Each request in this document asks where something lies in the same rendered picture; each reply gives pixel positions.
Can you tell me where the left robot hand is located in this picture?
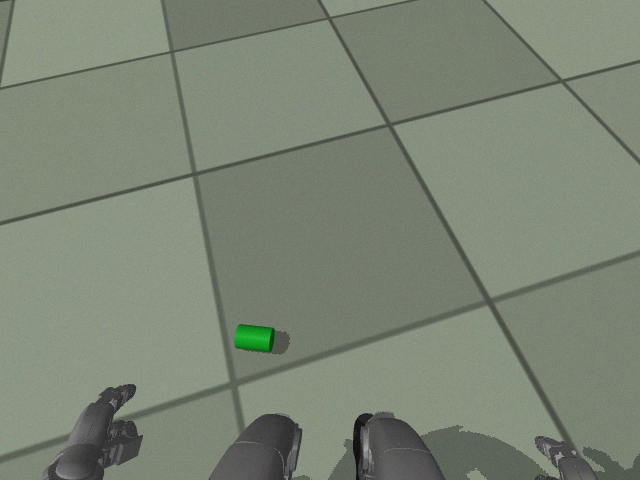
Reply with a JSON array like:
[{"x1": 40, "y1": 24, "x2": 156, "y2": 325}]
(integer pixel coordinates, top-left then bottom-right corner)
[{"x1": 65, "y1": 384, "x2": 143, "y2": 469}]

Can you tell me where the right robot hand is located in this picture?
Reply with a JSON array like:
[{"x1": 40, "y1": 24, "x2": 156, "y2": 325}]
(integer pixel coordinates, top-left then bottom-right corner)
[{"x1": 535, "y1": 436, "x2": 599, "y2": 480}]

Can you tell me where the left robot arm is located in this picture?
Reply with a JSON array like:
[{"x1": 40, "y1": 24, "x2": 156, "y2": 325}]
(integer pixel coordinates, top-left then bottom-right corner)
[{"x1": 41, "y1": 443, "x2": 104, "y2": 480}]

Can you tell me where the can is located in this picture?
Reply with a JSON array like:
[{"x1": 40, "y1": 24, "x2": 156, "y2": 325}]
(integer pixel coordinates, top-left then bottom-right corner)
[{"x1": 234, "y1": 324, "x2": 275, "y2": 352}]

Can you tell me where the right robot foot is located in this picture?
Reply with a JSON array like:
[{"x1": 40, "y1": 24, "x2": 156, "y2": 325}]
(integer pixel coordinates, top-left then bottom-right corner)
[{"x1": 353, "y1": 413, "x2": 373, "y2": 480}]

